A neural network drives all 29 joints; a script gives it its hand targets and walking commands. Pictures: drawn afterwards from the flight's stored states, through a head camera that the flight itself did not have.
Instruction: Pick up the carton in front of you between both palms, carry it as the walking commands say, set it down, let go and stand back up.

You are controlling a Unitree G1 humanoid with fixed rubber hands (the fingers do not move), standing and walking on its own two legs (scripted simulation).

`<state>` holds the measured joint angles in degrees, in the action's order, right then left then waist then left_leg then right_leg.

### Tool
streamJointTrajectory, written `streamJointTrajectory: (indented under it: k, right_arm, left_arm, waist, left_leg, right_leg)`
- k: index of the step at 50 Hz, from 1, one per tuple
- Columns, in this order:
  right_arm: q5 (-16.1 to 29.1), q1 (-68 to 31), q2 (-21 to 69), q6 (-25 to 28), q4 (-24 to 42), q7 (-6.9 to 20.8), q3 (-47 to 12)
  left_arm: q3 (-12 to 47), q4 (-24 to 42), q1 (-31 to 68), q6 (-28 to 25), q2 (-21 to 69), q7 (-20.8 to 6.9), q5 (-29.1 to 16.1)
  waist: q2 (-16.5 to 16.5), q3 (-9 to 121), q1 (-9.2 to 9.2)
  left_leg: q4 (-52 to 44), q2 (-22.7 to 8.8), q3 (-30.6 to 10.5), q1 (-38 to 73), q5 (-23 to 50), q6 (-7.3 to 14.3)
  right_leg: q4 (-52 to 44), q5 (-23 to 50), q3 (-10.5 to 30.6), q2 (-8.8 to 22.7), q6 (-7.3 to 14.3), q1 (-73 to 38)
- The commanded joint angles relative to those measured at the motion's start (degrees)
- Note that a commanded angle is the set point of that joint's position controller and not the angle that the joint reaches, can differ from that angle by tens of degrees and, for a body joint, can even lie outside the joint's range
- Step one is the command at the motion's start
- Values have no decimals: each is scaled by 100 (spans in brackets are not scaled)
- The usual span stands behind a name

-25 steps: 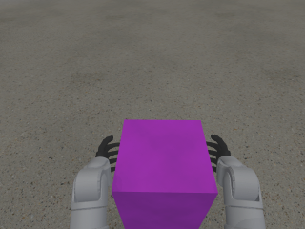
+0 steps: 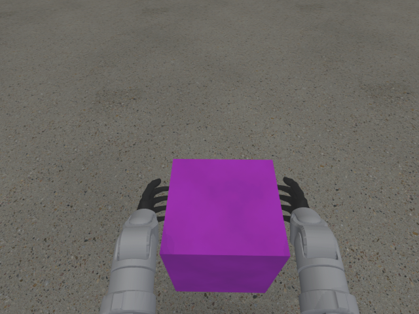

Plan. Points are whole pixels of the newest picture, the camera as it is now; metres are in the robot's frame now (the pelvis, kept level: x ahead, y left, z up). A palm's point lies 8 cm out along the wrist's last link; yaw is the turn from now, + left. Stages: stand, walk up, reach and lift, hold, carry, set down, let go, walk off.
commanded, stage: carry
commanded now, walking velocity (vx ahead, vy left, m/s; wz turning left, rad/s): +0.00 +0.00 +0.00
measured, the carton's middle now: (221, 229) +0.30 +0.00 -0.05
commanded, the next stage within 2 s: hold in 0.38 s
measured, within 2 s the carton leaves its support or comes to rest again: neither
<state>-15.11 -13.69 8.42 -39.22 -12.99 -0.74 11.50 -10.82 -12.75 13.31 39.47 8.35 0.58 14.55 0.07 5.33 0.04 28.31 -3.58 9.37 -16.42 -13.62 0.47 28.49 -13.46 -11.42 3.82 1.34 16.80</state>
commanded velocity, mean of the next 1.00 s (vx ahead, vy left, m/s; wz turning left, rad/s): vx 0.00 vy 0.00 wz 0.00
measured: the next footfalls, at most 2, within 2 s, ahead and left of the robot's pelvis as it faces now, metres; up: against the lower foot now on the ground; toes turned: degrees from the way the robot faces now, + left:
none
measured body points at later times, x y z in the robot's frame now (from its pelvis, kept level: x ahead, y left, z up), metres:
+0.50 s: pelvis +0.00 +0.00 +0.01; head -0.02 -0.01 +0.46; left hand +0.30 +0.14 +0.04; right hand +0.29 -0.16 +0.03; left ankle +0.01 +0.12 -0.74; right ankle +0.02 -0.10 -0.74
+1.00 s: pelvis -0.03 +0.02 +0.00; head -0.09 +0.01 +0.45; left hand +0.28 +0.14 +0.05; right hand +0.26 -0.16 +0.05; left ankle +0.01 +0.12 -0.74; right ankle +0.02 -0.10 -0.74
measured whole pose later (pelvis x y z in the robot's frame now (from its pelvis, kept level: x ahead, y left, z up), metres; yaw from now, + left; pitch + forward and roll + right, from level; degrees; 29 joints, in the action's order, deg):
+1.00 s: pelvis -0.03 +0.02 +0.00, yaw -4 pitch -11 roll +0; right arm -18.0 -16.7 9.1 -41.8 -15.9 0.9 14.1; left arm -14.1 -16.7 16.5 41.1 9.1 -1.1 17.0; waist 0.5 -3.3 -0.3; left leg 24.8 0.3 1.2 -2.8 -11.6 0.9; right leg 24.5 -9.5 -1.7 0.3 0.6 4.5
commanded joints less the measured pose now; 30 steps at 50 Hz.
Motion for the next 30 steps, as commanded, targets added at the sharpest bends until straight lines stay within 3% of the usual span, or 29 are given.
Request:
streamJointTrajectory:
  k: [1,7,19,20,21,22,23,24,25,30]
  right_arm:
    - [1418,-2445,5109,218,449,1264,-3199]
    - [1512,-2156,4944,-122,696,1231,-3308]
    - [1547,-2276,4953,-120,768,1228,-3352]
    - [1494,-1661,5093,-166,758,1253,-3176]
    - [1434,-1809,4997,-79,975,1214,-3191]
    - [1297,-1620,4853,-66,866,1182,-3043]
    - [1264,-1693,4848,-41,886,1155,-3049]
    - [1269,-1715,4832,-19,845,1131,-3012]
    - [1269,-1698,4824,9,753,1096,-2968]
    - [1418,-2231,4961,0,856,1196,-3223]
  left_arm:
    - [3147,483,2508,-243,5185,-1200,-1389]
    - [3261,759,2218,87,5016,-1167,-1475]
    - [3278,813,2336,90,5021,-1166,-1504]
    - [3096,844,1713,135,5086,-1216,-1414]
    - [3085,1084,1851,50,4999,-1195,-1390]
    - [3034,1148,1852,41,4868,-1216,-1363]
    - [3051,1043,1943,22,4853,-1218,-1357]
    - [3074,998,2041,-2,4862,-1215,-1383]
    - [3136,1021,2123,-19,4823,-1232,-1415]
    - [2943,699,2144,-61,4958,-1208,-1299]
  waist:
    - [-17,1457,-3]
    - [-24,1434,-3]
    - [-13,1350,-3]
    - [1,731,10]
    - [-29,1051,21]
    - [-137,1004,-63]
    - [-65,887,-32]
    - [25,935,-70]
    - [-90,926,-115]
    - [-65,705,83]
  left_leg:
    - [-384,-585,-602,466,831,57]
    - [-326,-600,-579,469,1049,32]
    - [-349,-603,-586,439,941,26]
    - [-579,886,-1313,1126,2148,162]
    - [-587,807,-1450,1259,2451,161]
    - [-642,794,-1459,1077,2198,131]
    - [-669,813,-1469,1138,2309,101]
    - [-731,816,-1467,1061,2230,46]
    - [-765,810,-1470,1069,1835,19]
    - [-904,840,-1466,897,1170,137]
  right_leg:
    - [-415,874,692,638,-19,-616]
    - [-351,1092,684,642,-30,-628]
    - [-389,1016,702,633,-13,-607]
    - [-639,2520,1606,-793,85,-1657]
    - [-559,2957,1760,-698,81,-1890]
    - [-661,2704,1773,-682,63,-2167]
    - [-626,2925,1748,-698,4,-2138]
    - [-628,2822,1731,-750,4,-2430]
    - [-770,2183,1719,-757,6,-2479]
    - [-777,1735,1694,-718,-45,-2371]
